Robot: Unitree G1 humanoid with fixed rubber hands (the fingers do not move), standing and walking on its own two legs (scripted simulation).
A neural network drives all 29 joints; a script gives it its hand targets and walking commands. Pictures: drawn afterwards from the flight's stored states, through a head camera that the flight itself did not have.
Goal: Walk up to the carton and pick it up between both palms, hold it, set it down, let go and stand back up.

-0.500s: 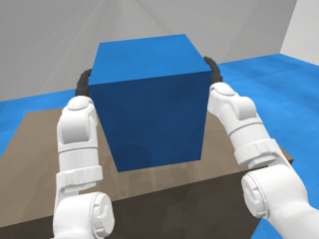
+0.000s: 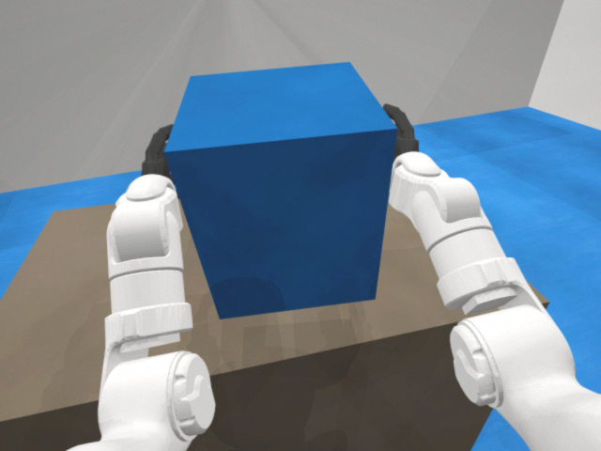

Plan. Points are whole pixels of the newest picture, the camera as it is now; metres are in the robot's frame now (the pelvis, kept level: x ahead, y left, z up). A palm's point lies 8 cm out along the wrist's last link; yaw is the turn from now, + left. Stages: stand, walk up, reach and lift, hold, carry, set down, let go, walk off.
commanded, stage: hold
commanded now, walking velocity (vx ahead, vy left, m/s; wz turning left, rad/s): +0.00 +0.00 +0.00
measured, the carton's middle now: (284, 190) +0.38 +0.01 +0.24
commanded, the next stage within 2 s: none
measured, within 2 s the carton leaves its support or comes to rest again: neither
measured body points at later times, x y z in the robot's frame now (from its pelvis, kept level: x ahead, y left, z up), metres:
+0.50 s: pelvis +0.00 +0.00 +0.00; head -0.08 +0.03 +0.44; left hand +0.38 +0.17 +0.26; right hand +0.38 -0.14 +0.27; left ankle +0.03 +0.14 -0.75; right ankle -0.02 -0.12 -0.75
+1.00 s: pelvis +0.00 +0.00 +0.00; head -0.08 +0.01 +0.44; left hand +0.38 +0.16 +0.27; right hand +0.38 -0.14 +0.27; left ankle +0.03 +0.14 -0.75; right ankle -0.02 -0.12 -0.75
